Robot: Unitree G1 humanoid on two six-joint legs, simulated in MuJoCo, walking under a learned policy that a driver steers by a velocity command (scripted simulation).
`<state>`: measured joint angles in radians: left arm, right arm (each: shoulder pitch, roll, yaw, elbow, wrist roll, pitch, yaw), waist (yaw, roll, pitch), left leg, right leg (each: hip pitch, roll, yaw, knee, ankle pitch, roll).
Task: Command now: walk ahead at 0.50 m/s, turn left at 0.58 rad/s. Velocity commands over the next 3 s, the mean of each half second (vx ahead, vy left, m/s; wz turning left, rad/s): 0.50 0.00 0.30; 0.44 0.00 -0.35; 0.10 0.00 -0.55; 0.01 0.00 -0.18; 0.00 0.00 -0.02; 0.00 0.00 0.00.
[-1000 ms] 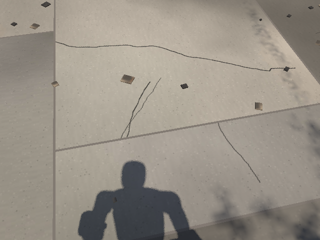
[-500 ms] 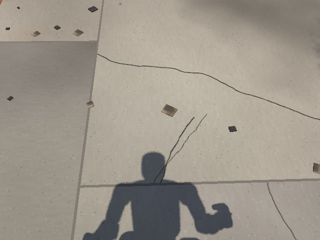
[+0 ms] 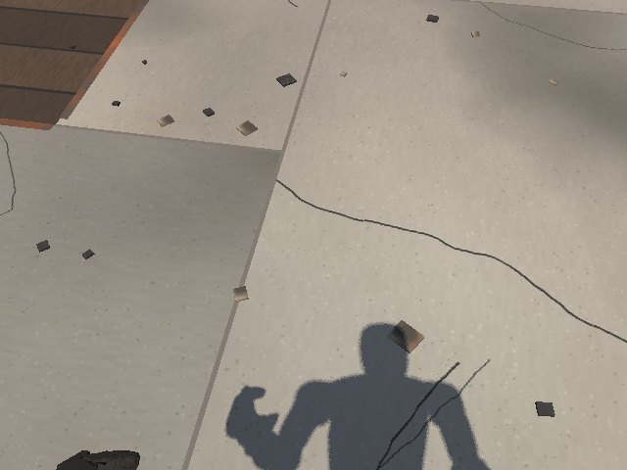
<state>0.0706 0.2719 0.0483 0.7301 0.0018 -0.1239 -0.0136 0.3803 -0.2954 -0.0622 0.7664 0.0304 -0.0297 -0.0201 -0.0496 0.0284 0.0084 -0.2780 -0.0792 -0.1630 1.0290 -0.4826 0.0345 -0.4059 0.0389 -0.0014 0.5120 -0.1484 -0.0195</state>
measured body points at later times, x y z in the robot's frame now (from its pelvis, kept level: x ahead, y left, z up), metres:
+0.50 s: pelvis +0.26 +0.06 +0.00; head +0.30 +0.07 +0.45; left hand +0.22 +0.34 -0.14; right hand +0.51 -0.15 -0.08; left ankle +0.33 +0.16 -0.73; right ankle +0.12 -0.11 -0.66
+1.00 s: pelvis +0.53 +0.04 -0.01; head +0.58 +0.03 +0.43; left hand +0.74 +0.28 -0.11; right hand +0.56 -0.25 -0.14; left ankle +0.35 +0.18 -0.67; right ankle +0.64 -0.04 -0.73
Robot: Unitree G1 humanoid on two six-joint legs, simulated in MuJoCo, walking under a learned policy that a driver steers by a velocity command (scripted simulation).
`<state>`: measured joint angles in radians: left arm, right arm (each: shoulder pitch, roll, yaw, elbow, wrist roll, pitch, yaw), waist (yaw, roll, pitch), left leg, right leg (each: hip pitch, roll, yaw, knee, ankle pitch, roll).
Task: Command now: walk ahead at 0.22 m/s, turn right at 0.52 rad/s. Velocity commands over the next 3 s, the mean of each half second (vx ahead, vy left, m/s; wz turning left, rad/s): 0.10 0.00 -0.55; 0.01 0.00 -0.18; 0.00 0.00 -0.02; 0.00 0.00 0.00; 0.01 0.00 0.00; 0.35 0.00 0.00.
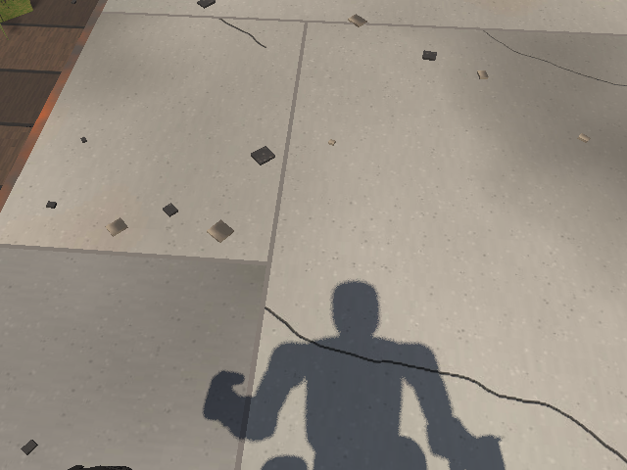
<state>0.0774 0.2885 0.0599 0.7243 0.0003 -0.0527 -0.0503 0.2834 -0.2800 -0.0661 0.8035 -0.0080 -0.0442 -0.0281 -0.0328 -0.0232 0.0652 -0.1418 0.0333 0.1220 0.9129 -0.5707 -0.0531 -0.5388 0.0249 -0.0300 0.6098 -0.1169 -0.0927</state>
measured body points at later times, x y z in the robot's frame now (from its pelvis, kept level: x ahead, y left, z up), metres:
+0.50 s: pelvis +0.13 +0.03 +0.02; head +0.16 +0.04 +0.47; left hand +0.37 +0.26 -0.08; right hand +0.19 -0.28 -0.07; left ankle +0.20 +0.15 -0.72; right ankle +0.10 -0.07 -0.69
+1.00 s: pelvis +0.13 +0.01 +0.02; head +0.13 +0.00 +0.47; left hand +0.35 +0.19 -0.08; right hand +0.13 -0.28 -0.10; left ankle +0.20 +0.15 -0.72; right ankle +0.07 -0.09 -0.72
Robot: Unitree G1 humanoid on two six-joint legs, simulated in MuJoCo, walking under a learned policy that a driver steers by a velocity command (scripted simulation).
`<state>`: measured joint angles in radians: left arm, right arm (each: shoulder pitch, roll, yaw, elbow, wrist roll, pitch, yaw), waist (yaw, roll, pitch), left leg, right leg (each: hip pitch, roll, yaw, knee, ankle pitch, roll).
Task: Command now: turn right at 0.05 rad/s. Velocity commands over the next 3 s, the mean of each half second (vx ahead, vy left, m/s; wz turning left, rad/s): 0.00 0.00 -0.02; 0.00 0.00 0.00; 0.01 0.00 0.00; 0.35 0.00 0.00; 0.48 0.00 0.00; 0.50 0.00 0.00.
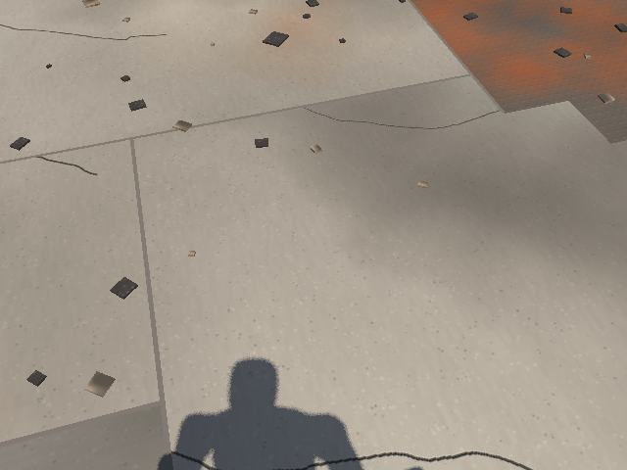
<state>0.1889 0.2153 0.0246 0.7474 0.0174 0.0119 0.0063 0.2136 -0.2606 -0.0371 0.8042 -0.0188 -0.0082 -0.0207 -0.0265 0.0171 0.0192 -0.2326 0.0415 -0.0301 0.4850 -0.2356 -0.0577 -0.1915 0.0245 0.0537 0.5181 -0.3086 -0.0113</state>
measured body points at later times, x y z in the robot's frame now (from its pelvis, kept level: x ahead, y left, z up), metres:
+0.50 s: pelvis +0.01 +0.00 +0.00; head +0.01 +0.00 +0.45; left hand +0.08 +0.26 -0.14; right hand +0.07 -0.27 -0.14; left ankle +0.02 +0.16 -0.74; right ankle -0.02 -0.11 -0.74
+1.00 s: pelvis +0.00 +0.01 +0.00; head +0.01 +0.00 +0.45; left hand +0.02 +0.25 -0.15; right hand +0.02 -0.25 -0.15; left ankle +0.02 +0.16 -0.74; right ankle -0.02 -0.11 -0.74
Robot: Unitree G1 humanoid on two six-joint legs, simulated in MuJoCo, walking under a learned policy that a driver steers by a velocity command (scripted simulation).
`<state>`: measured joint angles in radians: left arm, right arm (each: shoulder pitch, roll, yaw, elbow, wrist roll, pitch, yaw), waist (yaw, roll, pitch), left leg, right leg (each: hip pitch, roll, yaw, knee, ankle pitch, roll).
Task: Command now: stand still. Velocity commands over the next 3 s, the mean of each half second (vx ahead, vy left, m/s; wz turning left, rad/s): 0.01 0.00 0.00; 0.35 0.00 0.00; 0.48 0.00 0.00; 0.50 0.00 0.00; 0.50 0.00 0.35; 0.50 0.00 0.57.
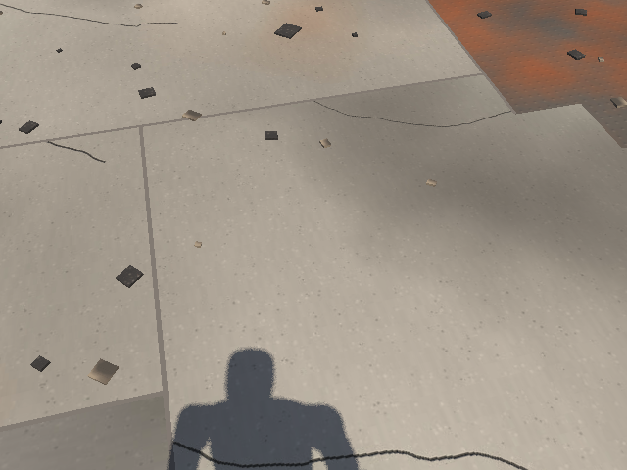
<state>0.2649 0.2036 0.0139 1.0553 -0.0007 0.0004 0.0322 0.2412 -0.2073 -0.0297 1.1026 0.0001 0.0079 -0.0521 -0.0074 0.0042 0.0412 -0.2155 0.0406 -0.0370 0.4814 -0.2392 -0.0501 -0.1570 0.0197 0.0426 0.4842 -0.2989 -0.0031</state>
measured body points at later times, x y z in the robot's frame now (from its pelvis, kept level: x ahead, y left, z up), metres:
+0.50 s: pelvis +0.00 +0.01 +0.00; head +0.01 +0.01 +0.45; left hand -0.01 +0.24 -0.16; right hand -0.01 -0.23 -0.16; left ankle +0.01 +0.15 -0.74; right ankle -0.02 -0.12 -0.74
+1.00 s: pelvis +0.17 +0.03 +0.00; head +0.19 +0.04 +0.45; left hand +0.37 +0.26 -0.11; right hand +0.04 -0.19 -0.13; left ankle +0.02 +0.13 -0.74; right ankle +0.34 -0.11 -0.70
